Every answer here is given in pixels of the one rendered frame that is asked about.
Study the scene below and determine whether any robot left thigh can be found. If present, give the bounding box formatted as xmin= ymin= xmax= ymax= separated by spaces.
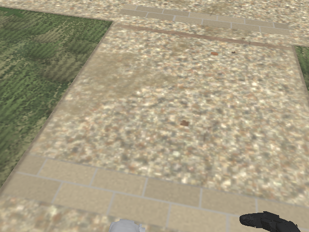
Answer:
xmin=109 ymin=218 xmax=146 ymax=232

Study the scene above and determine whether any right robot hand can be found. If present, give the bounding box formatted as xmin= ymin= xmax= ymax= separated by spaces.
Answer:
xmin=239 ymin=211 xmax=300 ymax=232

